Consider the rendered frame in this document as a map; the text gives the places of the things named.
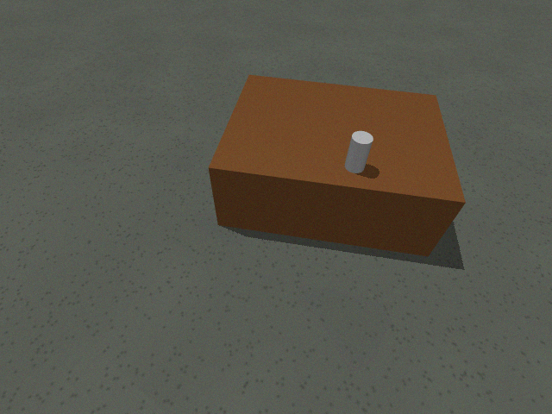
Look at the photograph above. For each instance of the can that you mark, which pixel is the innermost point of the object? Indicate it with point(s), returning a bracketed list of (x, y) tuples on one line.
[(358, 151)]

